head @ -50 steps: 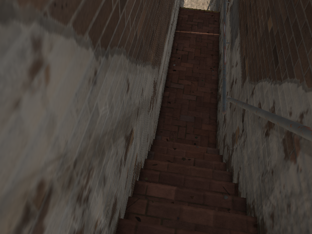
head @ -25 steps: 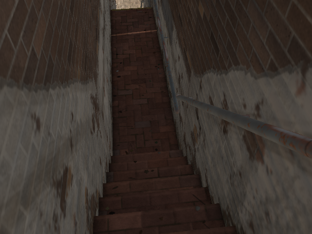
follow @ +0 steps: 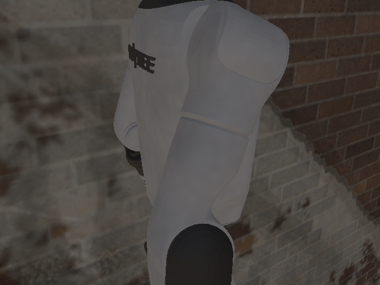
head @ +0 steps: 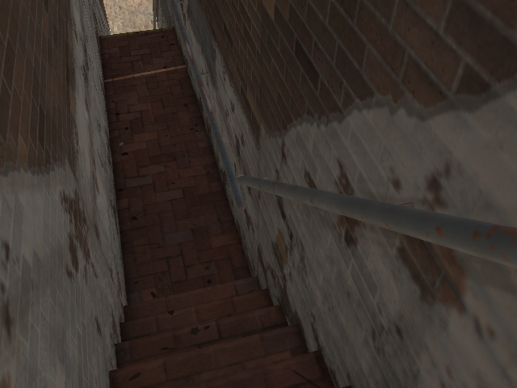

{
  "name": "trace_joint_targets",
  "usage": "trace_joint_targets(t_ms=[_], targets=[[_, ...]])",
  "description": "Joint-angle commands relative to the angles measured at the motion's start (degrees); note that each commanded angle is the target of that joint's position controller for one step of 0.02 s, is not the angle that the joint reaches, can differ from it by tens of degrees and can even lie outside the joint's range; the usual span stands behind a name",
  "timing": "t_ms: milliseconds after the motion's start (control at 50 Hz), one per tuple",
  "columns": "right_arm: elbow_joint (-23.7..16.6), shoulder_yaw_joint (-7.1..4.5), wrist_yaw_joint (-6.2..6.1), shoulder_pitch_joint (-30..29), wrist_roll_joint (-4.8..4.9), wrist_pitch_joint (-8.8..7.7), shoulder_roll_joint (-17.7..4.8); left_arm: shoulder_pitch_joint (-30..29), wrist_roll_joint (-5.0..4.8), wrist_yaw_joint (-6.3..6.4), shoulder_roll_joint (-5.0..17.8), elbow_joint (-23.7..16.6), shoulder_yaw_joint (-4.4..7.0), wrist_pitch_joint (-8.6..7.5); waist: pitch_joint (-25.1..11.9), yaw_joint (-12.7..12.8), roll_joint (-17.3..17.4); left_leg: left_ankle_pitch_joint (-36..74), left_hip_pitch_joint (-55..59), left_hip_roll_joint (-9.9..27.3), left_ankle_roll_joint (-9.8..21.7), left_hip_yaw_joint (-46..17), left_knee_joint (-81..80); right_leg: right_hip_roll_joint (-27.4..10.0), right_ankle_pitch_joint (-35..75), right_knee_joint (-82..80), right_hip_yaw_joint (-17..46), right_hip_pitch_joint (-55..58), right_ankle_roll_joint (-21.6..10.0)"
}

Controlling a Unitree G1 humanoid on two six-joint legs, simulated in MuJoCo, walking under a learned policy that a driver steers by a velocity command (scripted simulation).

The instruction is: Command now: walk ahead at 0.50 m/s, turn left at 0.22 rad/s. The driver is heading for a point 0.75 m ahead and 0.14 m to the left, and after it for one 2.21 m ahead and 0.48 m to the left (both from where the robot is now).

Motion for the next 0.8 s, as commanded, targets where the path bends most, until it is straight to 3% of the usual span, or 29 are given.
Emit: trace_joint_targets(t_ms=[20,60,80,140,180,200,220,240,260,280,300,340,360,380,400,440,460,500,520,540,580,640,680,700,720,740,760,780,800], targets=[[-5.85,3.89,-0.75,-8.80,0.44,-2.09,10.68,8.18,0.77,-1.16,-1.89,-0.90,-0.82,-0.55,9.22,6.32,-3.47,9.55,-30.70,10.42,14.96,-12.10,-8.75,-8.66,39.50,-38.85,-0.18,3.65,0.15],[-5.56,2.92,-1.94,-11.38,1.40,-4.66,-0.62,1.98,1.67,-2.30,-5.10,-3.98,-2.61,0.70,3.45,8.48,4.37,-5.08,-56.31,1.45,11.03,-5.27,-4.67,-4.86,49.32,-36.38,-8.78,41.74,4.01],[-6.98,3.89,-3.50,-10.22,1.69,-5.37,0.63,3.37,4.14,-2.27,-2.17,-3.26,-1.91,0.23,3.35,6.29,1.30,-5.20,-50.98,-1.22,9.71,-3.82,5.10,-4.38,58.33,-47.05,-5.89,40.21,5.17],[-7.36,3.10,-6.17,-1.62,2.24,-4.58,-7.46,-5.28,0.76,-0.61,1.69,-10.36,-1.67,0.67,3.52,-0.56,0.91,-18.13,-31.71,-0.47,7.16,-11.00,20.15,-1.50,48.10,-77.56,-6.71,46.12,8.77],[-9.37,2.46,-3.74,2.28,2.30,-1.40,-11.39,-2.98,-0.38,-0.96,5.06,-10.84,0.24,0.92,8.13,0.73,0.40,-2.38,-15.09,2.58,10.84,-25.21,24.71,-0.17,35.34,-95.08,-7.60,43.44,5.73],[-10.96,1.35,-0.58,-0.14,2.25,0.03,-11.75,6.32,-1.16,-0.04,8.69,-7.94,2.08,0.38,5.21,4.21,-1.39,5.76,-5.37,2.29,10.90,-26.61,34.44,-3.58,35.23,-105.78,-4.68,45.10,3.15],[-8.37,2.25,3.05,10.50,-0.57,-0.13,-7.30,16.71,-0.10,0.66,11.55,-7.26,4.29,-0.22,-4.44,3.50,-4.22,18.72,-10.71,0.96,7.11,-24.51,53.89,-8.80,44.22,-98.09,-2.18,62.82,-3.01],[-10.22,4.22,3.83,20.11,1.33,-0.66,4.34,13.04,-2.21,-1.30,11.86,-6.33,5.02,-2.16,-18.66,0.66,-15.33,-19.91,-51.17,-4.63,-1.02,-12.06,80.08,-27.68,58.01,-73.12,12.46,93.73,-20.93],[-12.39,3.87,3.16,9.05,2.89,0.83,1.11,14.73,1.12,-0.14,10.13,-5.78,5.50,-1.42,-15.80,6.34,-1.94,-11.47,-55.80,2.56,0.56,-9.93,80.95,-31.98,44.38,-80.20,26.37,78.59,-21.46],[-11.97,4.59,1.68,7.07,3.00,2.36,3.43,12.61,2.45,0.84,9.01,-4.24,5.28,-1.32,-8.69,4.47,7.22,-0.65,-54.54,4.71,0.46,-14.29,80.10,-29.66,35.51,-82.08,22.64,67.98,-17.46],[-11.29,3.94,1.11,4.84,3.38,3.60,0.91,14.00,2.02,1.22,7.56,-2.61,4.73,-0.47,-2.29,3.55,9.07,6.16,-53.96,5.18,-1.23,-12.48,79.95,-24.86,26.51,-83.32,19.55,55.42,-14.61],[-9.49,3.56,2.07,6.07,0.89,2.40,1.98,13.51,0.18,2.32,-4.69,1.23,1.04,-1.56,1.71,-1.25,6.36,27.30,-51.30,9.78,0.10,-11.29,58.17,-11.50,25.48,-79.84,3.47,43.22,-4.36],[-9.07,2.86,3.38,7.15,-0.38,2.94,0.60,12.39,-0.38,2.48,-3.84,2.00,0.77,-2.62,0.73,-1.02,0.00,26.93,-46.91,10.39,0.01,-9.05,57.65,-12.95,20.87,-80.10,4.83,36.94,-4.84],[-7.85,1.97,3.80,6.86,-0.17,3.45,-0.38,8.28,-2.14,3.02,-5.38,1.71,0.06,-3.76,3.50,-1.71,2.15,35.73,-40.87,10.33,-0.62,-8.01,45.20,-11.37,18.07,-81.69,1.50,26.03,-5.03],[-7.30,1.29,4.43,4.27,-1.04,3.86,-0.64,4.61,-2.29,2.89,-1.88,1.16,0.07,-3.61,6.19,-1.37,3.17,38.34,-32.64,10.68,-0.85,-5.50,37.84,-12.34,21.06,-83.81,-1.06,17.05,-5.56],[-6.96,1.00,5.18,3.74,0.82,3.38,-0.19,8.94,0.65,3.11,3.39,4.78,0.54,-3.76,3.12,-1.52,-1.85,36.47,-28.43,9.19,-1.14,-3.12,42.42,-13.72,32.68,-79.13,-4.44,19.64,-3.82],[-8.37,0.99,4.37,-0.53,-1.81,2.71,-0.94,10.27,1.58,3.97,2.51,7.38,0.41,-4.74,1.67,-0.28,-2.96,36.34,-40.17,13.48,-0.71,-9.66,34.97,-16.54,27.19,-74.17,-1.06,31.71,-3.38],[-7.70,0.88,3.83,-4.41,-4.19,1.67,-2.04,15.69,-0.63,5.88,0.28,8.20,-0.62,-5.77,2.11,3.66,-3.39,48.74,-46.28,13.57,0.71,-9.48,18.63,-16.86,20.20,-66.81,-0.80,44.25,-2.85],[-8.85,1.68,3.42,-7.18,-4.18,1.57,-1.29,14.45,-0.12,5.27,-1.20,7.94,-1.41,-5.12,2.06,3.98,-1.74,49.68,-48.42,14.76,0.40,-9.74,16.92,-19.71,11.44,-65.76,3.89,43.94,-5.75],[-7.69,2.39,2.05,-5.76,-3.27,1.88,-0.70,10.80,0.09,5.36,-2.78,4.92,-1.66,-4.28,2.44,4.26,3.58,68.26,-34.55,13.65,0.12,-5.62,3.07,-14.75,0.60,-61.82,-3.61,32.82,-3.36],[-9.92,1.28,2.49,-10.92,-2.42,3.27,-2.66,8.55,1.37,3.46,3.07,4.66,-0.25,-2.83,5.82,4.00,-0.55,60.12,-7.74,6.85,-1.81,6.48,7.51,-13.16,-14.15,-62.06,-6.88,10.99,-4.29],[-13.03,0.35,1.42,-16.64,-2.93,3.67,-4.46,6.57,-1.81,3.54,8.40,6.07,1.51,-1.48,10.20,5.56,-2.00,40.55,-17.38,9.97,-0.60,2.93,-11.85,-21.63,-16.28,-58.06,4.23,31.51,-1.51],[-10.06,-0.60,0.86,-2.78,-0.80,2.42,-6.08,4.39,-1.32,2.19,12.38,8.41,3.75,0.12,5.14,0.91,1.56,42.66,-4.22,11.05,1.71,1.07,-25.32,-20.26,-2.31,-41.66,5.55,40.41,-0.91],[-5.19,-3.37,0.32,11.81,0.62,0.79,-10.53,10.75,-0.64,-1.07,11.78,12.96,4.18,0.13,-1.05,-2.54,6.90,42.87,19.62,6.15,3.54,6.34,-26.92,-12.40,8.08,-22.37,-3.57,34.40,1.41],[-4.60,-4.54,0.96,15.50,-1.56,1.64,-14.64,20.70,-2.20,-3.68,5.99,16.78,3.43,-0.04,-11.99,-1.10,15.30,52.53,38.60,8.80,9.49,1.79,-9.60,-4.93,-17.90,7.09,-5.30,19.70,2.97],[-3.94,-5.16,1.50,21.01,-0.64,1.50,-18.54,15.79,-4.54,-4.04,3.81,12.28,4.34,-0.09,-12.17,-0.72,17.82,80.70,47.36,13.47,12.10,-7.16,-0.43,-0.21,-21.39,21.88,-6.74,-1.44,5.68],[-1.65,-5.24,2.27,29.06,-0.66,1.10,-18.05,3.93,-5.02,-3.55,4.33,5.22,3.34,-1.10,-13.08,-6.48,16.44,82.28,54.69,19.77,15.42,-13.29,-2.75,-0.49,-24.06,22.41,-6.30,-15.80,7.97],[-3.48,-4.43,2.76,25.34,1.03,0.67,-14.85,-4.55,-5.74,-2.93,2.83,-1.11,2.07,-1.80,-9.88,-7.27,13.34,64.18,53.66,26.78,19.03,-20.60,-8.95,-3.51,-22.40,15.02,-5.64,-29.69,9.32],[-2.58,-3.18,2.72,18.70,0.55,0.10,-9.82,-4.77,-6.18,-1.05,-0.72,-2.34,0.31,-2.17,-2.63,-3.63,1.23,34.00,39.21,30.50,17.62,-25.81,-12.10,-7.26,-9.14,1.83,3.30,-34.63,7.30]])
Next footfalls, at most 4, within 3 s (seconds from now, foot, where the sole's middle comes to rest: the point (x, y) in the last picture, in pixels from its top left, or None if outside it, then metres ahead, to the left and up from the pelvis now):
0.22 right None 0.25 -0.07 -0.95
0.72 left None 0.42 0.21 -1.16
1.24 right None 0.71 0.06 -1.37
1.58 left None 0.74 0.32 -1.37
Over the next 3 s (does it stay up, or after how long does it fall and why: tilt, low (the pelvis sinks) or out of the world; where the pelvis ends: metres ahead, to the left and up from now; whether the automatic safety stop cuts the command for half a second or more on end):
stays up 1.12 0.29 -1.05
